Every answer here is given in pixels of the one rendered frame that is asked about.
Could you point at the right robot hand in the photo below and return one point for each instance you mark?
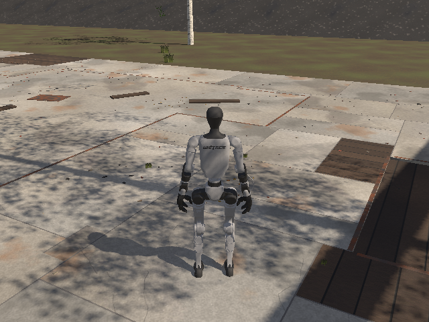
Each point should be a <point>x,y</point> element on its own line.
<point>247,205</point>

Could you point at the robot left upper arm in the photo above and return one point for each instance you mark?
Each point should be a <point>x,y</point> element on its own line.
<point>190,153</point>

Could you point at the robot head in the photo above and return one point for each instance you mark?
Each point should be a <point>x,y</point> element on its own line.
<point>214,117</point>

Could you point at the robot right forearm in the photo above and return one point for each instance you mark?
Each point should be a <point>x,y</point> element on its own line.
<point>244,182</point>

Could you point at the robot right upper arm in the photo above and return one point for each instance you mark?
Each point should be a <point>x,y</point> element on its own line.
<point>238,153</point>

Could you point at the robot left shin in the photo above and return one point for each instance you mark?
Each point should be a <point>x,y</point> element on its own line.
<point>198,246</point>

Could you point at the robot left forearm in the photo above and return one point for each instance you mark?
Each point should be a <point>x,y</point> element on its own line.
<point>184,181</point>

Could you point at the left robot hand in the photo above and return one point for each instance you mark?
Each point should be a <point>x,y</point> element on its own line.
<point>181,203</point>

